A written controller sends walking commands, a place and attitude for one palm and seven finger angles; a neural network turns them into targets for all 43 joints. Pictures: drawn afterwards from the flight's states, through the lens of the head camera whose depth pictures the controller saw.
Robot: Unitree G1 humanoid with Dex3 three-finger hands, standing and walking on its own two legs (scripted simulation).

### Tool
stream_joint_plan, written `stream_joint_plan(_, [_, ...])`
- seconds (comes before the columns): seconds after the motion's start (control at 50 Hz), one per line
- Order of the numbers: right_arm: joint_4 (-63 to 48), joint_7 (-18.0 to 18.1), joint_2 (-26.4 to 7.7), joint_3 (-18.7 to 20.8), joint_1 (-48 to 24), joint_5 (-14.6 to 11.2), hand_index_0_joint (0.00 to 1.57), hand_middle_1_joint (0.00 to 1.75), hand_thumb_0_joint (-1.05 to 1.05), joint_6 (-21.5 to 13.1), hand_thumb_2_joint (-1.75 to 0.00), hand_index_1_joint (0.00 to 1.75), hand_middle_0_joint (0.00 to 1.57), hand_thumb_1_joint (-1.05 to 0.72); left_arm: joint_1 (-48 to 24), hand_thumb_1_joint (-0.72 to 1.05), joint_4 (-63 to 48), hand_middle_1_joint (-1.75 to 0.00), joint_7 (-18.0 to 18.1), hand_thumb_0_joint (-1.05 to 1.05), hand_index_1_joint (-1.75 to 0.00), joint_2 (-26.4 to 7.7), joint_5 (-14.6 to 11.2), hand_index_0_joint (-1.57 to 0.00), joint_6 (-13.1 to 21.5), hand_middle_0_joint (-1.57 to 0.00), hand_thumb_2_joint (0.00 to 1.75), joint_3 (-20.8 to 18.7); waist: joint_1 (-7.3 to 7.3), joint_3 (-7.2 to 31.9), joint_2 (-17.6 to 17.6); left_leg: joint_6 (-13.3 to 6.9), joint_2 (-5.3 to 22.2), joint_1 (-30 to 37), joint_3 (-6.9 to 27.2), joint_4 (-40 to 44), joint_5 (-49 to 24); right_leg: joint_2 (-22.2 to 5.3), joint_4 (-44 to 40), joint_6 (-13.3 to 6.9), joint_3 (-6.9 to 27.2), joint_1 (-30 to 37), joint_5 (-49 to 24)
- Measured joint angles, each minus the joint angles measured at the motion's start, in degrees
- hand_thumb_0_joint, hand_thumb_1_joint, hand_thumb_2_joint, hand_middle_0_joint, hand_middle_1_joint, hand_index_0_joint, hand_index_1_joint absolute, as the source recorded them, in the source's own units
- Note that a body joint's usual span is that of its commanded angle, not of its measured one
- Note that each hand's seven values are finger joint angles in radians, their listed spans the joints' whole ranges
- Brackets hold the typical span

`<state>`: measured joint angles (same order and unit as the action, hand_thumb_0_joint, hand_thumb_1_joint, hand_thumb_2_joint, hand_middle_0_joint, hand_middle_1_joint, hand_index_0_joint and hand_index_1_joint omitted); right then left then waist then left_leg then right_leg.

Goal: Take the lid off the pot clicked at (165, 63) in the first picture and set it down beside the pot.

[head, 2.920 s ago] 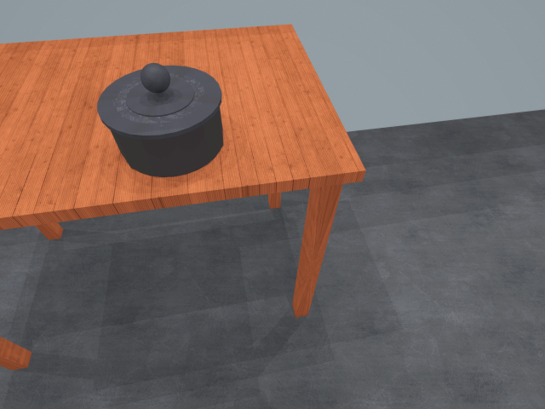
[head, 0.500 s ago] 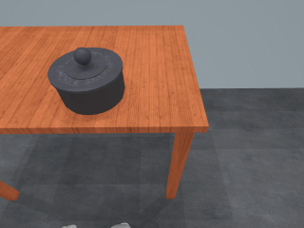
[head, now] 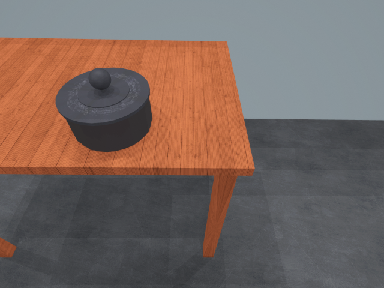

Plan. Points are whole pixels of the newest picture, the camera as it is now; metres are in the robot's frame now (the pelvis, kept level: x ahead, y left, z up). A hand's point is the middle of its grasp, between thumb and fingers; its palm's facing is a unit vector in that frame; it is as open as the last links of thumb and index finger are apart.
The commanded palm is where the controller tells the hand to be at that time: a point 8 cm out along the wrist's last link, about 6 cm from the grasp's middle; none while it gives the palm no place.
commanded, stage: come to a stop and stand still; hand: left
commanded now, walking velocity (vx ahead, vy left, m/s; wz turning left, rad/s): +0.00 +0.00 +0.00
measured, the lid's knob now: (99, 79) +0.50 +0.23 +0.18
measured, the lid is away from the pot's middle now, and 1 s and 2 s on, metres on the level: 0.00 0.00 0.00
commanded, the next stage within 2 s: look again from close up in 0.48 s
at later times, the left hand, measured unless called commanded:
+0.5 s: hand out of the picture +0.02 +0.19 -0.17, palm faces +0.04 -0.98 -0.19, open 7.4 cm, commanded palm none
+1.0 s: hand out of the picture +0.04 +0.18 -0.17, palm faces +0.03 -0.98 -0.20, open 7.4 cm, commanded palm none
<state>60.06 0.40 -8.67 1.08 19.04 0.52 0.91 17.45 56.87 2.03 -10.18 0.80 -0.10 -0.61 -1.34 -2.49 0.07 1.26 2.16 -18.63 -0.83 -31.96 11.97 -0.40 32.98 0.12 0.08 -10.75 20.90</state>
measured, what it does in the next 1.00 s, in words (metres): stands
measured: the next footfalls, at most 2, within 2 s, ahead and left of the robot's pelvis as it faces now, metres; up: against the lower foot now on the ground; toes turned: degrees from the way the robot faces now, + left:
none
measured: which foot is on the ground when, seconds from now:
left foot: down 0.00-1.00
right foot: down 0.00-1.00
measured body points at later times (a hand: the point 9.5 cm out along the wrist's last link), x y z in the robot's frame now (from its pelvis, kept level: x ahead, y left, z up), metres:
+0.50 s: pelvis +0.02 +0.01 +0.01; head +0.03 +0.02 +0.45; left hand +0.02 +0.24 -0.16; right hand +0.07 -0.22 -0.15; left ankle +0.06 +0.14 -0.73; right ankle -0.03 -0.12 -0.73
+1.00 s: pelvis +0.03 +0.00 +0.01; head +0.04 +0.01 +0.46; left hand +0.03 +0.23 -0.15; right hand +0.04 -0.22 -0.15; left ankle +0.06 +0.14 -0.73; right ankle -0.03 -0.12 -0.73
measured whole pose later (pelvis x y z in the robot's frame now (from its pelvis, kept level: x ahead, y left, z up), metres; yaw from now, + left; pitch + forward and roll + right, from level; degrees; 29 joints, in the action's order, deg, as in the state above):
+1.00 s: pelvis +0.03 +0.00 +0.01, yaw +0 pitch -1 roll +1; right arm 64.6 1.2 -8.8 0.8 14.1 0.1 -0.6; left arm 17.3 61.9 2.0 -9.5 1.0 0.9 -0.7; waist 0.0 -1.8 1.1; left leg 0.8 1.2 -13.8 -1.8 -28.0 13.0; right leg -1.5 27.6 0.8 0.7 -5.5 20.9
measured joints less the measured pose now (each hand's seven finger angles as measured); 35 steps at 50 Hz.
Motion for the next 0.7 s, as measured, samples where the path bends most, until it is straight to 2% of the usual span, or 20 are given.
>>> stream_joint_plan(0.32, [1.6,0.5,-0.5,-0.1,-6.4,-0.4,0.2,0.3,0.01,-1.5,-0.9,0.3,0.2,-0.92,0.7,0.91,3.7,-0.3,0.0,0.01,-0.3,0.8,0.3,-0.2,0.9,-0.2,0.9,0.1,1.74,0.8,1.4,-0.6,-0.6,2.8,-0.6,1.8,0.9,-0.7,-3.5,0.8,0.4,3.5,-0.2])
stream_joint_plan(0.7, [3.1,0.7,-0.5,-0.2,-6.5,-0.4,0.2,0.3,0.0,-1.6,-0.9,0.3,0.2,-0.92,0.2,0.91,4.6,-0.3,0.0,0.01,-0.3,0.0,0.3,-0.2,0.9,-0.2,0.9,-0.2,1.76,0.7,1.4,-0.8,-1.2,4.1,-1.1,3.2,1.1,-1.4,-4.9,1.1,0.7,4.7,0.0])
